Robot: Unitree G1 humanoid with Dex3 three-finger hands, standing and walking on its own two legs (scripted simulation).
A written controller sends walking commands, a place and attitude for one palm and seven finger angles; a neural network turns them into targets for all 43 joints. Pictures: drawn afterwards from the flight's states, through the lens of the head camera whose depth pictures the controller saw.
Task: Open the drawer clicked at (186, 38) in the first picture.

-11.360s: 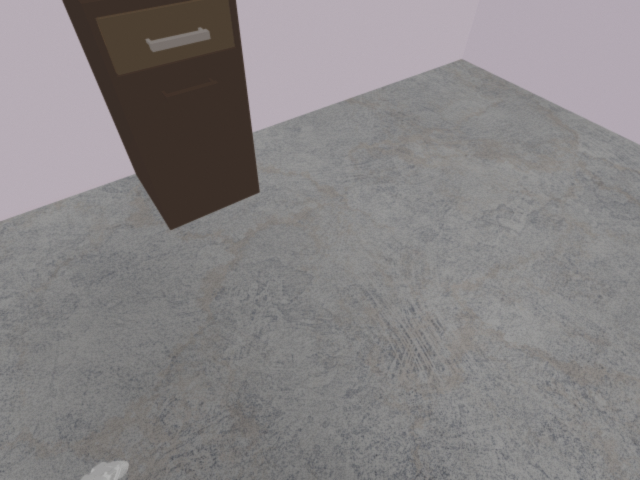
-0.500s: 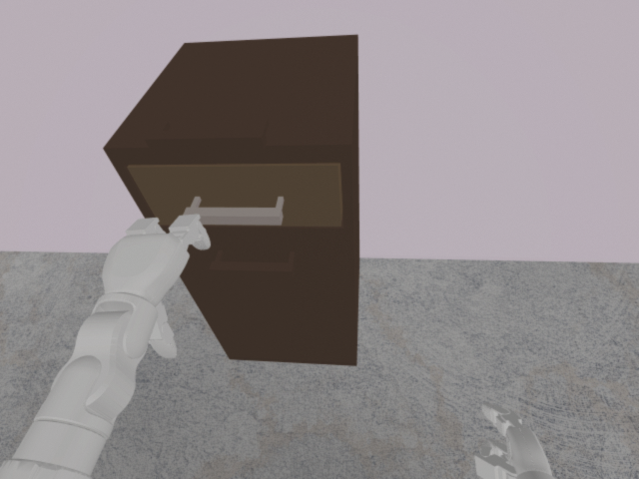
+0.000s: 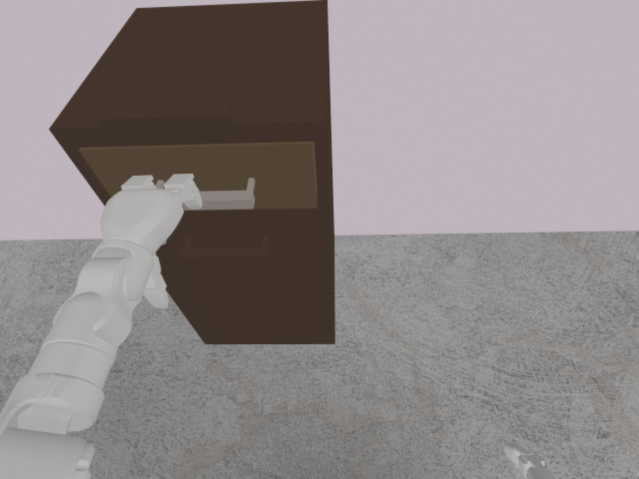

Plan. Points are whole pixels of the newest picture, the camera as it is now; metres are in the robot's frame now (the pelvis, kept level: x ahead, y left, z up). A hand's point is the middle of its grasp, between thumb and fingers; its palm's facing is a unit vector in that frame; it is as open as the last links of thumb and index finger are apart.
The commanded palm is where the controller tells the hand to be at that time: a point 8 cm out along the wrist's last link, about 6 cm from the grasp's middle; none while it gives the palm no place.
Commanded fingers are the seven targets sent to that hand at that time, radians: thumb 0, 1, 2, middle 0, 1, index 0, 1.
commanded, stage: move the hooked fingers above the handle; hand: left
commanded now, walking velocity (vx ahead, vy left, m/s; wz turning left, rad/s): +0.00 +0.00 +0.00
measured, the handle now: (203, 192) +0.55 +0.25 -0.01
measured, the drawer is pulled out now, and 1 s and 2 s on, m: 0.00 0.00 0.00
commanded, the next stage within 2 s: none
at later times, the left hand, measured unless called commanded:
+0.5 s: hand (168, 218) +0.44 +0.25 +0.06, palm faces -0.01 -0.01 -1.00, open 13.8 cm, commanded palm +0.42 +0.25 +0.12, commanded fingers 0.00 -0.50 0.30 -0.30 -1.20 -0.30 -1.20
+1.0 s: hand (189, 193) +0.50 +0.25 +0.05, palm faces -0.05 -0.01 -1.00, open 13.8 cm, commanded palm +0.47 +0.25 +0.11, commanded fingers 0.00 -0.50 0.30 -0.30 -1.20 -0.30 -1.20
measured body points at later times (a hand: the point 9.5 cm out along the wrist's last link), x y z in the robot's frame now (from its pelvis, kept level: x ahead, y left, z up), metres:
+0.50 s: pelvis +0.01 +0.02 -0.01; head +0.06 +0.00 +0.44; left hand +0.43 +0.25 +0.11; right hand +0.11 -0.24 -0.13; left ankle -0.02 +0.12 -0.73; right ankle +0.01 -0.11 -0.73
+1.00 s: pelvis +0.01 +0.01 -0.01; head +0.10 +0.00 +0.43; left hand +0.50 +0.24 +0.10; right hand +0.02 -0.26 -0.15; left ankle -0.02 +0.12 -0.73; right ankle +0.01 -0.11 -0.73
